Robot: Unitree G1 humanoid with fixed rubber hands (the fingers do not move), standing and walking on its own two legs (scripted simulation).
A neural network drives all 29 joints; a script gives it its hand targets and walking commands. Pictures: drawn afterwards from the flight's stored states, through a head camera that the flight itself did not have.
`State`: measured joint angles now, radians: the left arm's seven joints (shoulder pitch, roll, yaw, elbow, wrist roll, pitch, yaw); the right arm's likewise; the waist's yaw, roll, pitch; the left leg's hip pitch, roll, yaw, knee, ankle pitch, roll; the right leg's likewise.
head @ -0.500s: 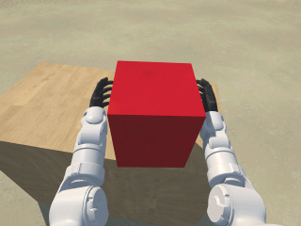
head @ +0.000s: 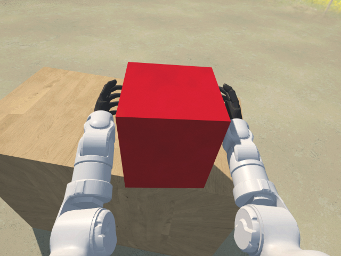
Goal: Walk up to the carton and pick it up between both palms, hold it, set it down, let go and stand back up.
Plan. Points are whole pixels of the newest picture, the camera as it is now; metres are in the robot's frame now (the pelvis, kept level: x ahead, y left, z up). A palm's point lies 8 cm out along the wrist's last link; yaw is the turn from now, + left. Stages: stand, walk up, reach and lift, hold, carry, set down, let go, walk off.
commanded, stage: reach and lift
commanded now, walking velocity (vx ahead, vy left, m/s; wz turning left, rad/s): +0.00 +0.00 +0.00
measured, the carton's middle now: (167, 128) +0.42 -0.04 +0.11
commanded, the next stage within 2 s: hold in 1.48 s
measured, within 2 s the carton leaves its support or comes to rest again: neither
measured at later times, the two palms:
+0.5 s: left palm (93, 98) +0.41 +0.12 +0.21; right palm (232, 104) +0.39 -0.18 +0.20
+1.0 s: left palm (85, 90) +0.38 +0.13 +0.25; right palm (239, 96) +0.36 -0.17 +0.24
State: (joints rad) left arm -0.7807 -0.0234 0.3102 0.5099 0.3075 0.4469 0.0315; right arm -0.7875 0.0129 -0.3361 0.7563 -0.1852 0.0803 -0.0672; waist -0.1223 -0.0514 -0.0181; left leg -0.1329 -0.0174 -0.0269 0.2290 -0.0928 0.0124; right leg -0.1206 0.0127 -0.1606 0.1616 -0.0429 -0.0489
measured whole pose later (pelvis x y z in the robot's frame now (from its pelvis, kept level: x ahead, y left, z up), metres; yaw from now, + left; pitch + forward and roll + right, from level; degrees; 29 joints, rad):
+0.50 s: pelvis +0.00 +0.01 +0.00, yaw -1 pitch -3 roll -1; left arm -0.81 0.00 0.28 0.28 0.31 0.70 0.03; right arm -0.83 -0.04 -0.20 0.63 -0.01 0.25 -0.11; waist -0.13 -0.04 0.01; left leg -0.10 -0.01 -0.02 0.27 -0.12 0.02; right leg -0.05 0.02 -0.15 0.12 -0.03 -0.04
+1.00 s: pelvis -0.02 +0.01 +0.00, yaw -2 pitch -6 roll -1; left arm -0.88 0.01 0.28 0.18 0.32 0.88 0.02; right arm -0.90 -0.08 -0.17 0.57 0.10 0.41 -0.13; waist -0.12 -0.04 0.03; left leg -0.07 -0.01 0.00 0.28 -0.11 0.02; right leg -0.03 0.02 -0.13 0.14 -0.01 -0.04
